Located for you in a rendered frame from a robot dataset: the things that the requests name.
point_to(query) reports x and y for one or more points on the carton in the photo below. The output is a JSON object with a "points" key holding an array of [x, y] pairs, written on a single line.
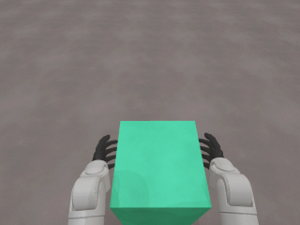
{"points": [[159, 177]]}

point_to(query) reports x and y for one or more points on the left robot forearm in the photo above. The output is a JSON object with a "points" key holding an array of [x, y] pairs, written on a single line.
{"points": [[88, 195]]}

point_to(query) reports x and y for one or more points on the right robot forearm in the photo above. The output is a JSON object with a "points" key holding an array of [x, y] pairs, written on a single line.
{"points": [[235, 198]]}

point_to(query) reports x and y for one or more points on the left robot hand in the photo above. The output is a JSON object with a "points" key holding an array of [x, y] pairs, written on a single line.
{"points": [[102, 152]]}

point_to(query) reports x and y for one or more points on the right robot hand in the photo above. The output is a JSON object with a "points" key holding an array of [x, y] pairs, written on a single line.
{"points": [[214, 149]]}

